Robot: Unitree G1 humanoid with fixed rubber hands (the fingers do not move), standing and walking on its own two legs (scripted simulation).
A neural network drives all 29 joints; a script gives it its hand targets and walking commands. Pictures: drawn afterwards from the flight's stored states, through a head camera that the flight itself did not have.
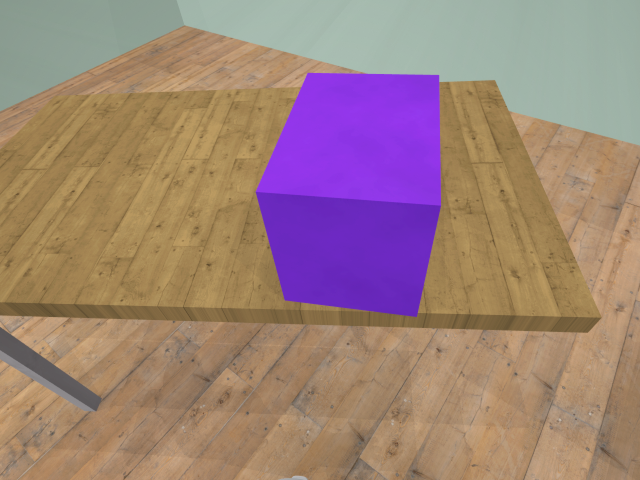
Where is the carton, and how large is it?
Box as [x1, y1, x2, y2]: [256, 73, 440, 316]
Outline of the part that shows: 307,73 256,190 258,202 284,299 416,316 440,207 438,75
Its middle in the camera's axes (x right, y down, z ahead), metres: +0.06 -0.07 +0.60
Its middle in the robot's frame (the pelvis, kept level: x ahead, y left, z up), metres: +0.52 -0.03 +0.07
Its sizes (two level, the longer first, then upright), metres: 0.282 0.202 0.227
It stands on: a table, 0.69 m high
